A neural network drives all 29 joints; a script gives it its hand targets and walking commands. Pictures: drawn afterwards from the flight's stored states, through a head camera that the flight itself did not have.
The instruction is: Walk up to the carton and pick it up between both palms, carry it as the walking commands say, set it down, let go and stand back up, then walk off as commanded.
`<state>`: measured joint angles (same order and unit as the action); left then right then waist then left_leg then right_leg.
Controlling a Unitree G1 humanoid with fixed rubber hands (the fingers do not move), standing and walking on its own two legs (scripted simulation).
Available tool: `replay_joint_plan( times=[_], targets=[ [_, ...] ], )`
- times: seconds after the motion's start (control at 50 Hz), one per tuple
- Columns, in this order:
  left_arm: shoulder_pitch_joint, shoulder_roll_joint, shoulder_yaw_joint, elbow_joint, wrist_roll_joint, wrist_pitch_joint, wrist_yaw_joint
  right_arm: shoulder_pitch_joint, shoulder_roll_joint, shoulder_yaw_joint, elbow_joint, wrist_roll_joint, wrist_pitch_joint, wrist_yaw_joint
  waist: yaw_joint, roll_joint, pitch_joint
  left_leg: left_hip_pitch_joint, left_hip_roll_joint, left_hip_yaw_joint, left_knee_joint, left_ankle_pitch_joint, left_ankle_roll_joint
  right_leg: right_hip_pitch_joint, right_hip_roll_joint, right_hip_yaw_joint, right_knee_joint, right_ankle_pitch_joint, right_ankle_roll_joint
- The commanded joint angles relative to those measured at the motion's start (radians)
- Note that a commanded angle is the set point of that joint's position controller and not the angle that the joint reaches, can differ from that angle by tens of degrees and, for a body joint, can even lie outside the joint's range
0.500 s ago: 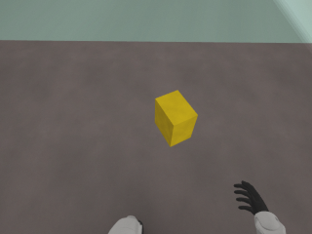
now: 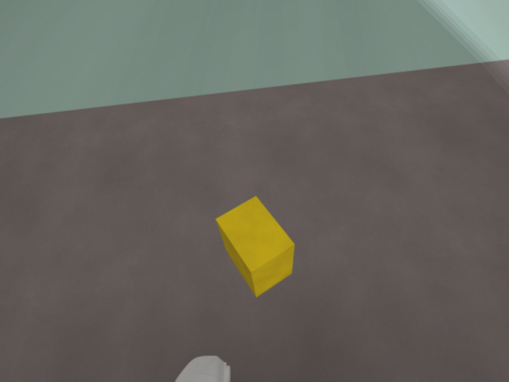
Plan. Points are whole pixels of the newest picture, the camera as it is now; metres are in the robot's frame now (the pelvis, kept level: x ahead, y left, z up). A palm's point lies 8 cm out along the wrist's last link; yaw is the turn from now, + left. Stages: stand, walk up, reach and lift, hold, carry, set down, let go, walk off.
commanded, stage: walk up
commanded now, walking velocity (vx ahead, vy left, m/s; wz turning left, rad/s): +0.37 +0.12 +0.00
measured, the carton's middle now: (256, 247) +0.60 +0.07 -0.64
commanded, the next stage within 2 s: none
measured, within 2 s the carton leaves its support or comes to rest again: neither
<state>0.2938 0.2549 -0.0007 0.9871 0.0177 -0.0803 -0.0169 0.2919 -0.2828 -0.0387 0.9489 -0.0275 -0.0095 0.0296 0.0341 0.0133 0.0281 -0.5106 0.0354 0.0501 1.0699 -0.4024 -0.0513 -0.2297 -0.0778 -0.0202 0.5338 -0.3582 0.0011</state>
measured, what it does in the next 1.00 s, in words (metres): walks ahead: left foot, then right foot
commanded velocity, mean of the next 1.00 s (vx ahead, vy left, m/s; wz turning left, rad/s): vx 0.13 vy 0.03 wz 0.00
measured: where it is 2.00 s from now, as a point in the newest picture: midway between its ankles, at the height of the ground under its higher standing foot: (277, 368)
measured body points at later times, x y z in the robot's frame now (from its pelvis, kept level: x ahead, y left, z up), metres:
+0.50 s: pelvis +0.20 +0.05 +0.01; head +0.22 +0.06 +0.46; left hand +0.23 +0.30 -0.15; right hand +0.23 -0.23 -0.12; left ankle +0.22 +0.13 -0.74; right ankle +0.16 -0.13 -0.67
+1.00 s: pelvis +0.23 +0.02 +0.00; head +0.23 +0.02 +0.45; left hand +0.31 +0.27 -0.14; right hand +0.24 -0.25 -0.14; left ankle +0.21 +0.13 -0.74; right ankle +0.25 -0.11 -0.74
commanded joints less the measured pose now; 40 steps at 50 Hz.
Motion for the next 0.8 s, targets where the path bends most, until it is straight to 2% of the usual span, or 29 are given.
replay_joint_plan(
  times=[0.0,0.04,0.08,0.12,0.16,0.18,0.2,0.22,0.24,0.26,0.3,0.32,0.34,0.38,0.46,0.48,0.5,0.52,0.54,0.56,0.6,0.62,0.64,0.66,0.68,0.7,0.72,0.74,0.78],
  targets=[
    [0.226,0.15,0.054,0.047,-0.002,-0.003,0.044,-0.119,-0.01,-0.011,-0.103,0.017,-0.001,0.0,0.078,-0.251,-0.049,-0.189,0.006,0.037,-0.149,0.065,0.0,0.39,-0.211,0.185,-0.118,1.105,-0.128],
    [0.204,0.143,0.053,0.044,0.007,0.001,0.042,-0.167,0.005,-0.002,-0.119,0.017,0.008,0.007,0.064,-0.23,0.008,-0.134,0.005,0.055,-0.28,0.124,-0.004,0.311,-0.204,0.143,-0.168,1.039,-0.131],
    [0.172,0.134,0.051,0.036,0.011,0.007,0.041,-0.157,0.013,0.006,-0.116,0.02,0.008,0.01,0.038,-0.238,0.013,-0.034,-0.019,0.095,-0.391,0.195,0.0,0.247,-0.175,0.077,-0.169,1.063,-0.106],
    [0.135,0.144,0.052,0.029,0.011,0.008,0.038,-0.137,0.003,0.005,-0.107,0.017,0.009,0.01,0.005,-0.264,-0.024,0.086,-0.054,0.129,-0.467,0.223,0.015,0.212,-0.158,0.027,-0.116,1.157,-0.079],
    [0.11,0.161,0.055,0.026,0.002,0.011,0.04,-0.066,-0.021,-0.002,-0.079,0.016,0.001,0.002,-0.042,-0.216,-0.096,0.254,-0.088,0.171,-0.612,0.302,0.041,0.197,-0.129,-0.028,0.027,1.187,-0.056],
    [0.101,0.145,0.057,0.014,-0.004,0.009,0.04,0.018,-0.055,-0.014,-0.049,0.01,-0.007,-0.003,-0.074,-0.161,-0.161,0.394,-0.068,0.138,-0.636,0.356,0.067,0.161,-0.105,-0.025,0.15,1.055,-0.038],
    [0.099,0.115,0.05,-0.004,-0.012,0.006,0.04,0.124,-0.122,-0.037,-0.025,-0.003,-0.018,-0.01,-0.108,-0.028,-0.224,0.618,0.086,-0.02,-0.592,0.666,0.122,-0.046,-0.07,-0.025,0.335,0.711,0.001],
    [0.122,0.049,0.039,-0.02,-0.02,0.003,0.039,0.205,-0.187,-0.053,-0.007,-0.02,-0.022,-0.021,-0.108,0.202,-0.279,0.828,0.355,-0.33,-0.615,1.041,0.22,-0.316,0.048,-0.026,0.539,-0.111,0.029],
    [0.127,0.056,0.049,-0.006,-0.031,0.014,0.045,0.242,-0.175,-0.051,0.009,-0.011,-0.021,-0.026,-0.118,0.101,-0.307,0.837,0.389,-0.324,-0.62,1.073,0.259,-0.312,0.037,0.006,0.63,-0.266,0.001],
    [0.093,0.07,0.06,0.017,-0.021,0.036,0.039,0.18,-0.155,-0.053,-0.005,0.008,-0.033,-0.024,-0.096,-0.006,-0.18,0.646,0.393,-0.333,-0.697,0.828,0.235,-0.293,-0.009,0.056,0.625,-0.227,0.0],
    [0.096,0.061,0.056,0.009,0.004,0.067,0.024,0.004,-0.106,-0.031,-0.057,0.01,-0.038,-0.022,-0.042,0.031,0.032,0.315,0.328,-0.284,-0.844,0.343,0.195,-0.219,-0.058,0.063,0.562,-0.098,-0.004],
    [0.088,0.065,0.056,0.005,0.005,0.082,0.012,-0.045,-0.095,-0.028,-0.062,0.003,-0.037,-0.022,-0.026,0.08,0.079,0.225,0.278,-0.239,-0.893,0.188,0.171,-0.169,-0.051,0.041,0.528,-0.046,0.002],
    [0.07,0.064,0.054,0.0,0.004,0.089,0.008,-0.051,-0.09,-0.028,-0.06,0.002,-0.036,-0.025,-0.022,0.097,0.106,0.187,0.254,-0.221,-0.913,0.163,0.167,-0.153,-0.033,0.016,0.503,-0.02,0.006],
    [0.035,0.057,0.051,-0.009,0.003,0.092,0.004,0.0,-0.097,-0.033,-0.037,0.006,-0.04,-0.026,-0.031,0.136,0.102,0.21,0.242,-0.181,-0.91,0.262,0.161,-0.132,-0.023,-0.013,0.43,-0.015,0.02],
    [-0.031,0.058,0.037,-0.017,0.004,0.096,0.005,0.004,-0.092,-0.03,-0.039,0.009,-0.037,-0.028,-0.033,0.131,0.093,0.256,0.22,-0.108,-0.919,0.206,0.168,-0.132,-0.02,-0.033,0.299,0.065,0.041],
    [-0.066,0.058,0.042,-0.025,-0.005,0.099,0.005,0.005,-0.078,-0.03,-0.034,-0.009,-0.036,-0.035,-0.04,0.137,0.092,0.253,0.207,-0.092,-0.902,0.255,0.173,-0.128,-0.007,-0.038,0.256,0.095,0.037],
    [-0.08,0.061,0.043,-0.022,-0.014,0.107,0.02,-0.017,-0.077,-0.022,-0.034,0.002,-0.031,-0.042,-0.033,0.095,0.11,0.302,0.19,-0.057,-0.782,0.763,0.171,-0.098,0.021,-0.007,0.179,0.035,0.048],
    [-0.069,0.057,0.036,-0.017,-0.014,0.104,0.026,0.013,-0.085,-0.02,-0.021,0.006,-0.03,-0.043,-0.039,0.11,0.051,0.382,0.193,-0.04,-0.74,0.974,0.173,-0.09,0.044,-0.028,0.14,0.025,0.055],
    [-0.059,0.045,0.034,-0.02,-0.017,0.099,0.03,0.047,-0.089,-0.022,-0.005,0.008,-0.027,-0.045,-0.048,0.123,0.007,0.442,0.197,-0.039,-0.707,1.041,0.172,-0.074,0.054,-0.044,0.088,0.025,0.058],
    [-0.039,0.04,0.032,-0.01,-0.018,0.094,0.035,0.049,-0.095,-0.027,0.001,0.008,-0.023,-0.046,-0.041,0.099,-0.041,0.484,0.197,-0.035,-0.663,1.051,0.174,-0.047,0.061,-0.065,0.013,0.063,0.055],
    [-0.002,0.034,0.027,0.005,-0.019,0.083,0.043,0.037,-0.099,-0.038,0.009,0.014,-0.008,-0.049,-0.02,0.089,-0.108,0.503,0.156,-0.003,-0.585,0.944,0.151,0.042,0.069,-0.098,-0.173,0.203,0.047],
    [0.005,0.06,0.036,0.016,-0.015,0.075,0.047,0.059,-0.065,-0.027,0.007,0.017,-0.004,-0.05,-0.016,0.034,-0.161,0.466,0.112,0.013,-0.568,0.752,0.122,0.14,0.021,-0.064,-0.193,0.394,0.028],
    [0.002,0.102,0.053,0.011,-0.014,0.067,0.049,0.081,-0.025,-0.011,0.002,0.02,0.0,-0.051,-0.015,-0.078,-0.204,0.382,0.072,0.02,-0.561,0.516,0.086,0.234,-0.08,0.018,-0.136,0.673,0.005],
    [-0.027,0.126,0.055,0.011,-0.015,0.069,0.049,0.088,-0.007,-0.008,-0.004,0.022,0.008,-0.053,-0.024,-0.179,-0.208,0.341,0.031,0.044,-0.571,0.264,0.066,0.236,-0.155,0.094,-0.121,0.815,-0.04],
    [-0.051,0.132,0.055,0.001,-0.009,0.073,0.047,0.087,-0.001,-0.011,-0.007,0.022,0.019,-0.055,-0.032,-0.203,-0.175,0.321,0.017,0.042,-0.57,0.077,0.064,0.203,-0.185,0.124,-0.132,0.84,-0.072],
    [-0.063,0.128,0.052,0.003,-0.002,0.074,0.048,0.087,-0.003,-0.017,-0.006,0.021,0.028,-0.052,-0.031,-0.215,-0.131,0.309,0.01,0.023,-0.555,0.033,0.058,0.15,-0.191,0.137,-0.151,0.783,-0.094],
    [-0.081,0.118,0.051,-0.004,0.001,0.077,0.048,0.084,-0.001,-0.014,-0.001,0.018,0.035,-0.05,-0.035,-0.241,-0.093,0.304,0.011,0.017,-0.551,0.028,0.052,0.116,-0.187,0.134,-0.172,0.72,-0.094],
    [-0.087,0.102,0.05,-0.005,0.002,0.077,0.05,0.079,0.002,-0.012,0.004,0.018,0.039,-0.048,-0.037,-0.235,-0.078,0.304,0.016,0.014,-0.564,0.045,0.05,0.106,-0.172,0.13,-0.186,0.683,-0.088],
    [-0.078,0.088,0.046,0.004,-0.003,0.072,0.05,0.081,-0.002,-0.01,0.01,0.019,0.032,-0.049,-0.046,-0.186,-0.079,0.346,0.033,0.024,-0.623,0.153,0.048,0.081,-0.14,0.12,-0.184,0.612,-0.068]
  ],
)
